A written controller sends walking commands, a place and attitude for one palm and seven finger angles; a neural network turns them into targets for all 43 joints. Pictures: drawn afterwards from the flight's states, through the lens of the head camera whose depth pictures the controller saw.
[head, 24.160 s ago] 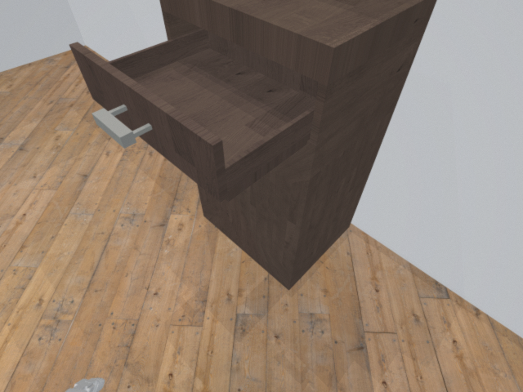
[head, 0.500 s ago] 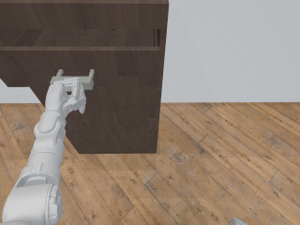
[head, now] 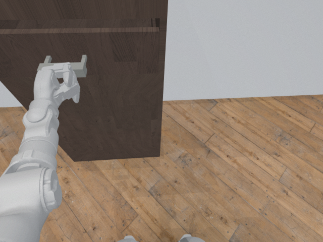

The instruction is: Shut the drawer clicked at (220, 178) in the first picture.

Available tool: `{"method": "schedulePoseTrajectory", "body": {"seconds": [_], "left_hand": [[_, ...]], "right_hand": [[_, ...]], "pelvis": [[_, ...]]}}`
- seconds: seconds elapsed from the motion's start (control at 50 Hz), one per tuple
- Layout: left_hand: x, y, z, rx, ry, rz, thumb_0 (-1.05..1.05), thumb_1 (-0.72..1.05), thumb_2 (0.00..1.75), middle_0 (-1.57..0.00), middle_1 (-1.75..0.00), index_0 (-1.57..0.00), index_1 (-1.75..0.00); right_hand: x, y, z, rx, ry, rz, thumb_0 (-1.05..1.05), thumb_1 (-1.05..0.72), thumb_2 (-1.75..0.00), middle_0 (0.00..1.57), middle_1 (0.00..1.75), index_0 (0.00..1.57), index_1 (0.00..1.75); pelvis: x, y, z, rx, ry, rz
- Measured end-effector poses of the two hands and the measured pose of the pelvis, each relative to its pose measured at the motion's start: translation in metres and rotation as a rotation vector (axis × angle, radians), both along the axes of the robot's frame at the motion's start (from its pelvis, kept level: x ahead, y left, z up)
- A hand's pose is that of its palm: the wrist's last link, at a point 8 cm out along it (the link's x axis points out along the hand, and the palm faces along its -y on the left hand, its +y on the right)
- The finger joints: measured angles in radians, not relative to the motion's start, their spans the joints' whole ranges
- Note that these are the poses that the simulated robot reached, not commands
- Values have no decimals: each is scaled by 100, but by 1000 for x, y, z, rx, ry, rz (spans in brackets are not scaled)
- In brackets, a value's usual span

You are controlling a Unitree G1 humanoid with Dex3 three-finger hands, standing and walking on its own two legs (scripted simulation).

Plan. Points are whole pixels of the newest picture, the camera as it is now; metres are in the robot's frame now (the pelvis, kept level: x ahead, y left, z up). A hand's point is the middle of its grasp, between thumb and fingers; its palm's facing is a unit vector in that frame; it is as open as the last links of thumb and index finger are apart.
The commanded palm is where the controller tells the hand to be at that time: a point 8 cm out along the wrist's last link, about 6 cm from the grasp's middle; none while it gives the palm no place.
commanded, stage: push the drawer shut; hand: left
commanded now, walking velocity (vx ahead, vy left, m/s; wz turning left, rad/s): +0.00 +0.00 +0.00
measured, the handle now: (64, 64) +0.55 +0.24 +0.11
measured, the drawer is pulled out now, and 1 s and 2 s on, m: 0.05 0.00 0.00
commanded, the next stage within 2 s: pull the fist back off the drawer in 0.76 s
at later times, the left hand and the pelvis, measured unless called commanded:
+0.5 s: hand (77, 70) +0.52 +0.20 +0.11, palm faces +0.03 -1.00 -0.02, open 3.0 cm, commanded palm +0.52 +0.25 +0.11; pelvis +0.00 +0.01 -0.01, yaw +0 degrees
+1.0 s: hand (73, 69) +0.53 +0.21 +0.11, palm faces +0.04 -1.00 -0.02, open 2.9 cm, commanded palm +0.54 +0.24 +0.11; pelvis -0.01 +0.01 -0.01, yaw +1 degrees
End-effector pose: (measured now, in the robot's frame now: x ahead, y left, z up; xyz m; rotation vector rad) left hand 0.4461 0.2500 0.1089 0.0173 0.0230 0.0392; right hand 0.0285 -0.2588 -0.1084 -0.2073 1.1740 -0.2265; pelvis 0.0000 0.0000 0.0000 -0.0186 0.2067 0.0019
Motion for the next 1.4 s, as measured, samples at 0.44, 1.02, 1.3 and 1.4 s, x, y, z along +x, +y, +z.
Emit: {"method": "schedulePoseTrajectory", "body": {"seconds": [0.44, 1.02, 1.3, 1.4], "left_hand": [[49, 5, 3, -4, 21, -3, -1, 75, 92, -140, -160, -140, -160], [60, 17, 1, 3, 40, 7, -5, 58, 94, -140, -160, -140, -160], [56, 8, 0, 0, 14, 16, -3, 68, 95, -140, -160, -140, -160], [52, 1, 0, -5, -4, 18, -2, 78, 94, -140, -160, -140, -160]], "right_hand": [[-51, 2, 2, -37, 155, -41, 1, -91, -89, 21, 30, 20, 30], [-76, 9, 6, -68, 212, -7, 1, -91, -89, 21, 30, 20, 30], [-69, 13, 2, -31, 204, -14, 1, -91, -89, 21, 30, 20, 30], [-59, 15, 1, -7, 181, -34, 1, -91, -89, 21, 30, 20, 30]], "pelvis": [[-2, 7, -8, -19, 83, 3], [-12, 14, -14, -39, 130, 27], [-7, 13, -13, -34, 116, 18], [0, 13, -10, -26, 100, 1]]}}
